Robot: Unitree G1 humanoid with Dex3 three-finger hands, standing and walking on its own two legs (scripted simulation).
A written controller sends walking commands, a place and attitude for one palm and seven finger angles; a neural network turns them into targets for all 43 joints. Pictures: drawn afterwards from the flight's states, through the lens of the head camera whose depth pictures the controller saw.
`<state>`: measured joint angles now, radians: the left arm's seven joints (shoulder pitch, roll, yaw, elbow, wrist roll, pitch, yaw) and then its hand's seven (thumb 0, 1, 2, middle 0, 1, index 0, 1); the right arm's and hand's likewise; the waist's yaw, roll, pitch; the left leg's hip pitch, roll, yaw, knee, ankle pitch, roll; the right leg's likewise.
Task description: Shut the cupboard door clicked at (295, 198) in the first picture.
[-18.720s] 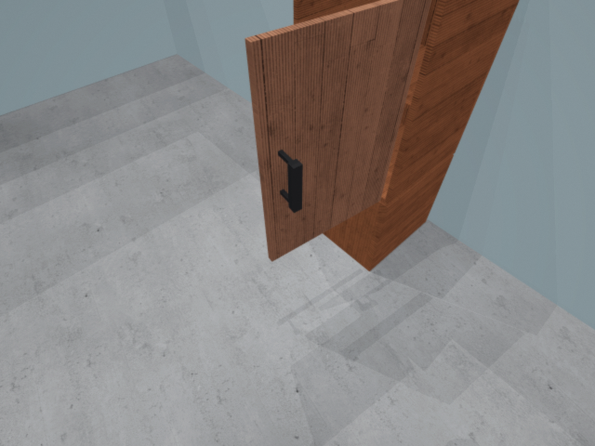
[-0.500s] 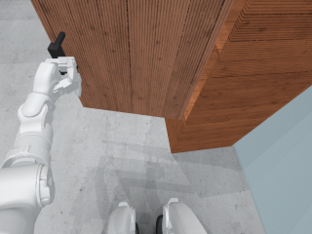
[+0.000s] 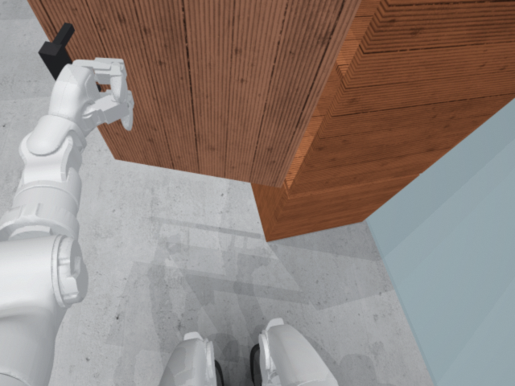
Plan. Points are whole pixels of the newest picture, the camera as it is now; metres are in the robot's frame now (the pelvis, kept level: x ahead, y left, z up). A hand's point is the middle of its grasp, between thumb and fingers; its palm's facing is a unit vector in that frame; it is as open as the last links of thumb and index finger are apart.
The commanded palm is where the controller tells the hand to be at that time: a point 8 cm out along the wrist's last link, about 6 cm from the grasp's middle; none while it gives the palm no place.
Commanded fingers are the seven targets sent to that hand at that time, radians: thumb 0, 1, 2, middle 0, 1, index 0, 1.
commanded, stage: push the door shut along its arc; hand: left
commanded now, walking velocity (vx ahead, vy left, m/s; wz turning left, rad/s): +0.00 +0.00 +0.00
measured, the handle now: (77, 74) +0.59 +0.22 +0.06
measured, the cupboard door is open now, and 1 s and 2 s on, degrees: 68 54 52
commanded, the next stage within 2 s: pull the fist back off the door in 0.82 s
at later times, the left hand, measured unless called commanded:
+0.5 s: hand (146, 82) +0.56 +0.11 +0.07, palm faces -0.35 -0.94 -0.04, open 3.1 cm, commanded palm +0.58 +0.14 +0.06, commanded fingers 0.00 0.90 0.90 -1.30 -1.50 -1.30 -1.50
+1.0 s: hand (165, 57) +0.61 +0.09 +0.08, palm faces -0.24 -0.97 +0.09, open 3.3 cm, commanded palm +0.61 +0.09 +0.06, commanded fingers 0.00 0.90 0.90 -1.30 -1.50 -1.30 -1.50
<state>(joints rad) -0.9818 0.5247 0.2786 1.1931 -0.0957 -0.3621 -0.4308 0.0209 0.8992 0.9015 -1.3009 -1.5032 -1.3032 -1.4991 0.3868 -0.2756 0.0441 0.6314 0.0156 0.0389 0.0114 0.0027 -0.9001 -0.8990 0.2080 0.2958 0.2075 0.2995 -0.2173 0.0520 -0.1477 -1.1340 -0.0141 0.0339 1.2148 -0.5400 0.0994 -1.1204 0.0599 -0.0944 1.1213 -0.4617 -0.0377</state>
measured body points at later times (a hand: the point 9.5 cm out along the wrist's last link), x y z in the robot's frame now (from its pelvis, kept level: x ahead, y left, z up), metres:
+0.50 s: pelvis +0.00 -0.01 -0.02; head +0.17 +0.02 +0.40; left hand +0.57 +0.17 +0.08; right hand -0.02 -0.28 -0.11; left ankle +0.01 +0.05 -0.64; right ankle +0.03 -0.10 -0.64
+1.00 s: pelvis -0.01 -0.02 -0.04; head +0.19 +0.02 +0.36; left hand +0.61 +0.14 +0.07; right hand -0.05 -0.28 -0.13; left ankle +0.01 +0.05 -0.64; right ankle +0.03 -0.10 -0.64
